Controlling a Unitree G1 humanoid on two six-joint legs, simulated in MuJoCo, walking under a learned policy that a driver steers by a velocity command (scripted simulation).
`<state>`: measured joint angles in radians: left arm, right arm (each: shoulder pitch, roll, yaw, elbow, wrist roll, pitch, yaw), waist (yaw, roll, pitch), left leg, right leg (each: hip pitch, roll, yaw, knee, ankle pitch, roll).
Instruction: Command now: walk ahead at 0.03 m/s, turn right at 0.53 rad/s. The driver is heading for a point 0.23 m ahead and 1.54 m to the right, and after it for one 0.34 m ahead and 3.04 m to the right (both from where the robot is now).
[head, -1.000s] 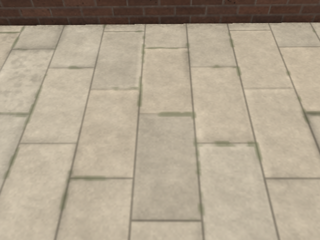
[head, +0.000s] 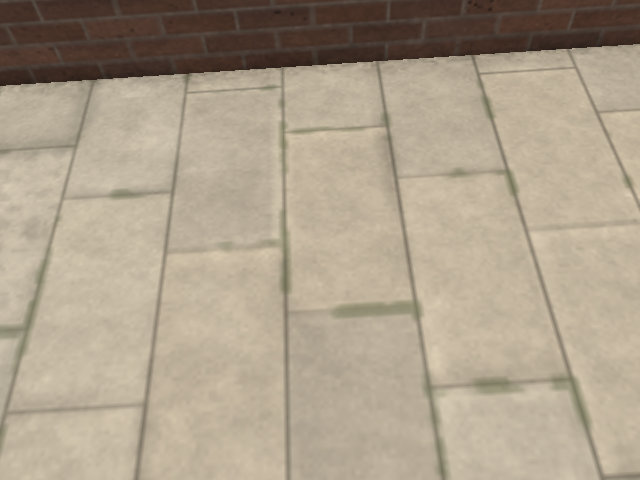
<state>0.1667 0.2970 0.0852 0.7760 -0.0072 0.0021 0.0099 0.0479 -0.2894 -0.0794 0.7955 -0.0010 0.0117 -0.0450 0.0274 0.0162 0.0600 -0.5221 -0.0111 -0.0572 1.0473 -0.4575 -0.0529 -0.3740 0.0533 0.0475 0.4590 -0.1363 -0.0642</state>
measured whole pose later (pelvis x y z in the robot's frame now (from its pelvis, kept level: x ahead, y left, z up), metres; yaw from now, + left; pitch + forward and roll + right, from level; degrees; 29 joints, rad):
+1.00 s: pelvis +0.02 +0.01 +0.00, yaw -36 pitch +2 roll +2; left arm 0.17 0.32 0.08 0.62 -0.01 0.04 0.02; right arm 0.10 -0.31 -0.08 0.72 0.00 0.00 -0.02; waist 0.01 0.01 0.04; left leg -0.46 -0.01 -0.08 0.80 -0.36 -0.08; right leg -0.31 0.07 0.15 0.48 -0.21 -0.04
